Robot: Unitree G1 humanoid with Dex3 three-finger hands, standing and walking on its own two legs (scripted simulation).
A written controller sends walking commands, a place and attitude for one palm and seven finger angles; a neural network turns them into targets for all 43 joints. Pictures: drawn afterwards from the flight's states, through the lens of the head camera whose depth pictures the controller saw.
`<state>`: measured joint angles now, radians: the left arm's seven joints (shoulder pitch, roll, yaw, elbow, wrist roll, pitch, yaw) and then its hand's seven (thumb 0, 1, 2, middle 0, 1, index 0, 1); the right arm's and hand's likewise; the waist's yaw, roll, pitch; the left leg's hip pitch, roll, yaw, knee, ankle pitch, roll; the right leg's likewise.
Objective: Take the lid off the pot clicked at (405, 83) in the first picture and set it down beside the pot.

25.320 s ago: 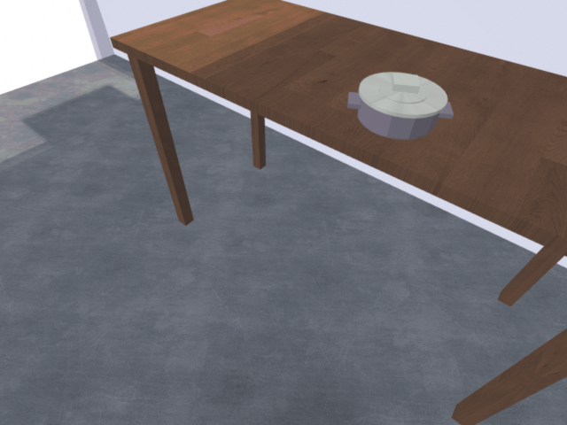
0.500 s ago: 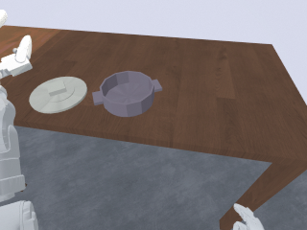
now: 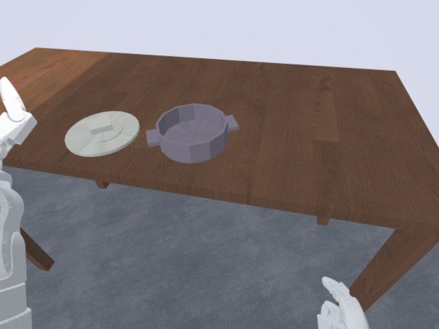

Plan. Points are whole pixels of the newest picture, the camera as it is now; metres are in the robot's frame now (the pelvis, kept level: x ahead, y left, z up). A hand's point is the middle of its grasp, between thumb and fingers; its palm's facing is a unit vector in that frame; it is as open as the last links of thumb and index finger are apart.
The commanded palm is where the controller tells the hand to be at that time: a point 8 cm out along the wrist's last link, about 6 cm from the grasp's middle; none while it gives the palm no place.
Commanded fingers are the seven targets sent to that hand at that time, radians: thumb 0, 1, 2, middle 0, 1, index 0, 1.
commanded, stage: draw the hand back to the body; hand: left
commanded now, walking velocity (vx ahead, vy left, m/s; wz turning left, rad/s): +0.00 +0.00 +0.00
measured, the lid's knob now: (100, 124) +0.52 +0.36 +0.10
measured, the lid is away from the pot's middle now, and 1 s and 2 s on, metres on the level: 0.23 0.23 0.23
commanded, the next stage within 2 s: step back with the hand held close in 0.62 s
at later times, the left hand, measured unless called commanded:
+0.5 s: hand out of the picture +0.18 +0.27 +0.29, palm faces +0.52 -0.81 -0.26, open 7.5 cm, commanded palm +0.13 +0.31 +0.28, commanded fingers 0.00 0.90 0.90 -0.20 -0.30 -0.20 -0.30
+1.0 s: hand (1, 171) +0.20 +0.27 +0.27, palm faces +0.45 -0.79 -0.42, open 7.4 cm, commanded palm +0.12 +0.33 +0.28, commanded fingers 0.00 0.90 0.90 -0.20 -0.30 -0.20 -0.30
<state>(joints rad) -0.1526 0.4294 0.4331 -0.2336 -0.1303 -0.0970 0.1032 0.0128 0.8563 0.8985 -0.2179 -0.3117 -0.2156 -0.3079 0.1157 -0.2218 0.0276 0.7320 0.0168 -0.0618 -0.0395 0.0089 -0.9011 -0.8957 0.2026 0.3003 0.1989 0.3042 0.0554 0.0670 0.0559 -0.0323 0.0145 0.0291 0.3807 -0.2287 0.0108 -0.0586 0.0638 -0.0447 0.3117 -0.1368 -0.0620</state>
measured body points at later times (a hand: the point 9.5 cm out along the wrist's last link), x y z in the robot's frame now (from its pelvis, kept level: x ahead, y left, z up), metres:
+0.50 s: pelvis +0.00 +0.03 +0.00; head -0.04 +0.02 +0.45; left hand +0.14 +0.31 +0.30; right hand +0.20 -0.18 -0.08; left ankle +0.00 +0.11 -0.75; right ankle +0.03 -0.08 -0.75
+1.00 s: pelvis -0.02 +0.05 -0.01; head +0.00 +0.06 +0.44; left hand +0.17 +0.31 +0.29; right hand +0.16 -0.19 -0.08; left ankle +0.00 +0.11 -0.75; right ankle +0.03 -0.08 -0.75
